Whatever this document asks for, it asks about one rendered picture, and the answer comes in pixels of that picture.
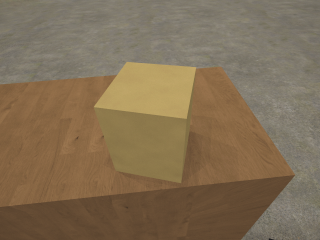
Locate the carton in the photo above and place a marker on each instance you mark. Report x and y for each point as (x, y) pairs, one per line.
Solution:
(145, 117)

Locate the pedestal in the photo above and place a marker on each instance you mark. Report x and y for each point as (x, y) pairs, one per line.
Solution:
(58, 180)

